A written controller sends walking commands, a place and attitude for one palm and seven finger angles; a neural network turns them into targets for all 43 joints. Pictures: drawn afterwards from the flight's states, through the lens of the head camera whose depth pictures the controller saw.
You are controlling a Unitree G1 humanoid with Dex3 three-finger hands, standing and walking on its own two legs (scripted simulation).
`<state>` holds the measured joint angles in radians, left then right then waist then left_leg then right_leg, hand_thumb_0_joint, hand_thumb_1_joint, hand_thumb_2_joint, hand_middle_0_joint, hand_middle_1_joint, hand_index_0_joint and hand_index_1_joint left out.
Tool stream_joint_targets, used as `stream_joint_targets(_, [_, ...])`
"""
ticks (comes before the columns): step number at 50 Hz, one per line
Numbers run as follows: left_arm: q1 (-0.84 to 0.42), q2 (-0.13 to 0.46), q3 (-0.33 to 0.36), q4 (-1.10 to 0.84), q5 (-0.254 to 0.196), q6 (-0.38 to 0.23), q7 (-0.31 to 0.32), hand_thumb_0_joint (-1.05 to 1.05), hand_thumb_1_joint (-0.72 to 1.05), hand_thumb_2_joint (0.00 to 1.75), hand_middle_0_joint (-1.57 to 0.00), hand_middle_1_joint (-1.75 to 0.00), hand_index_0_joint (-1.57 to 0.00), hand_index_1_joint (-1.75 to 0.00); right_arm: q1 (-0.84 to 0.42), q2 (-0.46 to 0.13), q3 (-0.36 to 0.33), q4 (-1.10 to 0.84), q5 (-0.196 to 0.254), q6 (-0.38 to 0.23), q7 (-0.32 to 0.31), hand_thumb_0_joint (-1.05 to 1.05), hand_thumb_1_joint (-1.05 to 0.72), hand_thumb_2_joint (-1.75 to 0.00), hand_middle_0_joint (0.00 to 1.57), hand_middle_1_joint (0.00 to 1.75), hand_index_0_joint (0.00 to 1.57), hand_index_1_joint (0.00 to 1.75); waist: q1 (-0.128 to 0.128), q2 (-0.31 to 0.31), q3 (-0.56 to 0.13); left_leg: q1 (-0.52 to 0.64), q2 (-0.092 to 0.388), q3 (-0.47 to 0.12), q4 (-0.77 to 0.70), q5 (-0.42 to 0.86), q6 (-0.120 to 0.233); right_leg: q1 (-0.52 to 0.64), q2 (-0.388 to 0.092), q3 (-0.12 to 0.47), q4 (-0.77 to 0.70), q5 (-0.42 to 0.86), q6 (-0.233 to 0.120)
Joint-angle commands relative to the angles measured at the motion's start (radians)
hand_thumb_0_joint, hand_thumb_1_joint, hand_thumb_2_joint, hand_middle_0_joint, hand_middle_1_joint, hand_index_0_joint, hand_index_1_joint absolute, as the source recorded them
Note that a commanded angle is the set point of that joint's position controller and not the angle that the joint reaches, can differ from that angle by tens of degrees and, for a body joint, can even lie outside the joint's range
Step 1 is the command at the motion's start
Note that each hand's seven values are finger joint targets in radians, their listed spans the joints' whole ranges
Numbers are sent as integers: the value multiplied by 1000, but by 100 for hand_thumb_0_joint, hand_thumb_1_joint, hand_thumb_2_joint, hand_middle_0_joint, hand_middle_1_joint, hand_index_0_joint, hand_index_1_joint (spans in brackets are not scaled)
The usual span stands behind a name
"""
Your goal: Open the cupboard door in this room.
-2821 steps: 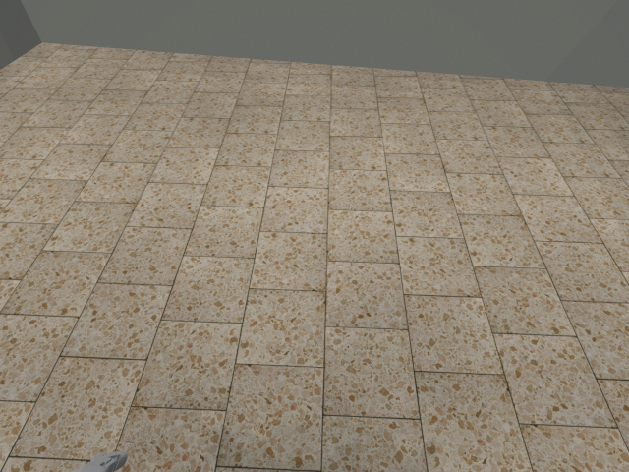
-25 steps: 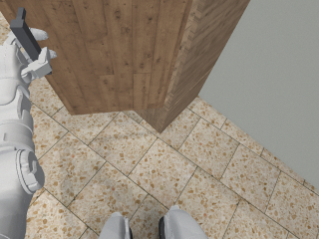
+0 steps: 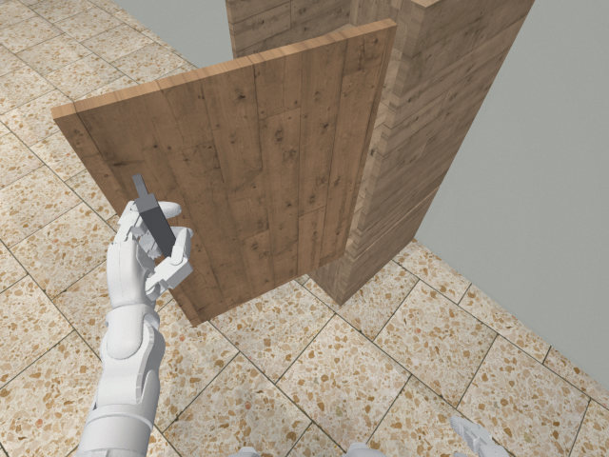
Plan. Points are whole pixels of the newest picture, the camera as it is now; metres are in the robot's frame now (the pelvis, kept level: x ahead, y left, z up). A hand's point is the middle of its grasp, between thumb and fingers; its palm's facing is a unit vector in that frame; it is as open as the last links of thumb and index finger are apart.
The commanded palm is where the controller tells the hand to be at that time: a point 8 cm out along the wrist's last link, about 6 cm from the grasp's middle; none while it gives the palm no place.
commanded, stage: pull the door open along its arc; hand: left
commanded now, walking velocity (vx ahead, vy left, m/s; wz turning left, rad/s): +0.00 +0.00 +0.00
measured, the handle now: (159, 224) +0.40 +0.20 +0.06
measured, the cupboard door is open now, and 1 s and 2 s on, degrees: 75 92 94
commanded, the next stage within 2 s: open thumb and fingers to let go in 0.32 s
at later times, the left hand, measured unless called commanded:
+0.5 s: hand (242, 308) +0.29 +0.08 +0.05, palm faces +0.49 -0.87 -0.01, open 6.1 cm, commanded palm +0.24 +0.13 +0.05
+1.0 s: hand (238, 304) +0.29 +0.08 +0.05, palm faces +0.45 -0.89 +0.01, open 13.3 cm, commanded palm +0.25 +0.13 +0.05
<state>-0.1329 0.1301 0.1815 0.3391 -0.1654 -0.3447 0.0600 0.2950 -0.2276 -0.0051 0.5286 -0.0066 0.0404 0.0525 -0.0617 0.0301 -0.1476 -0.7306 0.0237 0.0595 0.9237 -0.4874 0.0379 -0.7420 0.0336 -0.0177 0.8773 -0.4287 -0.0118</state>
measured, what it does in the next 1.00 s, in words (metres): shifts its weight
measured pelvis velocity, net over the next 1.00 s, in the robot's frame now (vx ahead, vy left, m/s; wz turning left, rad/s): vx -0.03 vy -0.04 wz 0.08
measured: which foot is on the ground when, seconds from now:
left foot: down 0.00-1.00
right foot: down 0.00-1.00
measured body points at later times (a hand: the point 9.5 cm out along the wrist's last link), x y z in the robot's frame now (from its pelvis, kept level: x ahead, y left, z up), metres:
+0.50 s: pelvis -0.01 -0.05 +0.00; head +0.03 -0.07 +0.45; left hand +0.26 +0.12 +0.06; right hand +0.16 -0.26 -0.11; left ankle -0.03 +0.09 -0.69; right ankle -0.01 -0.12 -0.69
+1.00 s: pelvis -0.03 -0.04 +0.00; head +0.01 -0.06 +0.45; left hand +0.26 +0.13 +0.06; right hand +0.14 -0.26 -0.11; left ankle -0.03 +0.09 -0.69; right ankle -0.01 -0.12 -0.69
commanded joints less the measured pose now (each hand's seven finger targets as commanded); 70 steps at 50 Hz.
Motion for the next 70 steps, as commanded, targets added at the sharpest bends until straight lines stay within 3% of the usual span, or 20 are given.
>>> stream_joint_targets(1, [75,137,124,-300,50,-49,247,0,90,90,-40,-135,-40,-135,-37,-99,-36,-125,-19,-28,-4,0,-90,-90,20,30,20,30,120,-34,-279,132,-18,-50,-106,498,-44,329,-5,-30,-25,493,-22])
stream_joint_targets(4, [54,86,69,-351,98,-42,353,0,90,90,-40,-135,-40,-135,-85,-81,-29,-124,-32,-16,-26,0,-90,-90,20,30,20,30,116,-87,-249,115,-26,-57,-109,408,-38,344,-13,-11,-48,443,-22])
stream_joint_targets(5, [66,48,38,-364,117,-38,383,0,90,90,-40,-135,-40,-135,-103,-71,-26,-124,-35,-14,-30,0,-90,-90,20,30,20,30,121,-47,-245,124,-29,-51,-106,399,-38,337,-17,-4,-49,436,-21])
stream_joint_targets(8, [71,-15,-40,-382,166,-21,453,0,90,90,-40,-135,-40,-135,-122,-54,-19,-113,-46,-12,-41,0,-90,-90,20,30,20,30,109,-47,-238,132,-35,-54,-105,369,-39,339,-25,5,-63,418,-19])
stream_joint_targets(9, [86,-23,-60,-382,185,-15,461,0,90,90,-40,-135,-40,-135,-117,-53,-22,-114,-49,-10,-45,0,-90,-90,20,30,20,30,99,-85,-238,133,-34,-59,-102,362,-35,346,-24,12,-74,421,-18])
stream_joint_targets(12, [88,-49,-106,-388,204,-8,463,0,90,90,-40,-135,-40,-135,-137,-45,-17,-110,-54,-11,-55,0,-90,-90,20,30,20,30,91,-64,-210,130,-40,-55,-108,325,-35,354,-38,31,-99,418,-14])
stream_joint_targets(14, [51,-90,-155,-372,211,-7,457,0,90,90,-40,-135,-40,-135,-142,-43,-16,-103,-57,-18,-61,0,-90,-90,20,30,20,30,62,-90,-184,126,-39,-59,-100,298,-30,337,-45,42,-120,403,-7])
stream_joint_targets(21, [-66,-219,-326,-378,225,-35,446,0,90,90,-40,-135,-40,-135,-141,-46,-24,-76,-68,-71,-55,0,-90,-90,20,30,20,30,15,-87,-214,126,-40,-72,-65,276,-32,312,-81,68,-120,459,17])
stream_joint_targets(26, [-68,-136,-254,-330,239,-52,446,0,55,75,-38,-131,-38,-131,-136,-51,-32,-59,-65,-80,-65,0,-90,-90,20,30,20,30,34,-135,-246,71,-46,-73,-58,238,-31,363,-108,127,-145,431,29])
stream_joint_targets(33, [-124,-131,-224,-288,181,-75,414,0,6,54,-34,-126,-34,-126,-147,-58,-33,-39,-55,-97,-75,0,-90,-90,20,30,20,30,35,-148,-222,61,-50,-72,-70,189,-30,358,-117,148,-190,319,35])
stream_joint_targets(41, [-157,-127,-200,-197,185,-78,422,0,-50,30,-30,-120,-30,-120,-152,-61,-33,-38,-56,-96,-71,0,-90,-90,20,30,20,30,48,-124,-208,64,-50,-68,-86,173,-27,327,-106,127,-194,227,21])
stream_joint_targets(43, [-172,-145,-216,-198,191,-81,425,0,-50,30,-30,-120,-30,-120,-146,-62,-35,-42,-57,-97,-67,0,-90,-90,20,30,20,30,46,-115,-213,85,-50,-65,-90,193,-24,310,-92,96,-174,245,13])
stream_joint_targets(50, [-186,-188,-259,-180,218,-78,452,0,-50,30,-24,-85,-24,-85,-148,-63,-34,-54,-61,-93,-58,0,-90,-90,20,30,20,30,41,-91,-195,124,-41,-67,-95,220,-20,233,-56,22,-126,234,-8])
stream_joint_targets(56, [-210,-200,-269,-192,239,-60,485,0,-50,30,-19,-55,-19,-55,-148,-60,-32,-64,-65,-83,-55,0,-90,-90,20,30,20,30,50,-72,-234,138,-38,-73,-100,243,-25,230,-43,-4,-93,238,-20])
stream_joint_targets(59, [-202,-224,-287,-206,232,-47,493,0,-50,30,-17,-40,-17,-40,-149,-60,-31,-71,-64,-80,-54,0,-90,-90,20,30,20,30,49,-104,-227,138,-36,-79,-101,258,-26,233,-38,-13,-91,246,-22])
stream_joint_targets(61, [-211,-249,-312,-217,233,-40,500,0,-50,30,-15,-30,-15,-30,-159,-58,-29,-73,-63,-80,-51,0,-90,-90,20,30,20,30,47,-72,-225,145,-34,-80,-103,251,-29,216,-37,-21,-84,227,-23])
stream_joint_targets(67, [-238,-258,-322,-222,245,-25,527,0,-50,30,-15,-30,-15,-30,-170,-57,-27,-68,-63,-78,-50,0,-90,-90,20,30,20,30,44,-73,-219,144,-31,-89,-104,228,-34,188,-32,-28,-79,181,-25])
stream_joint_targets(68, [-220,-169,-523,-234,364,-55,318,0,-50,30,-15,-30,-15,-30,-100,-89,-23,-43,-63,-79,-51,0,-90,-90,20,30,20,30,-40,-108,-190,176,-26,-89,-82,237,-16,153,-38,-3,-71,252,-25])
stream_joint_targets(69, [-251,-76,-415,-280,326,-87,206,0,-50,30,-15,-30,-15,-30,-88,-94,-34,-69,-48,-78,-59,0,-90,-90,20,30,20,30,-10,-92,-248,172,-30,-88,-73,263,-10,188,-44,5,-64,297,-33])
stream_joint_targets(70, [-263,-65,-431,-303,310,-109,119,0,-50,30,-15,-30,-15,-30,-100,-90,-28,-79,-44,-84,-67,0,-90,-90,20,30,20,30,1,-44,-268,187,-34,-87,-76,261,-12,198,-47,9,-55,302,-34])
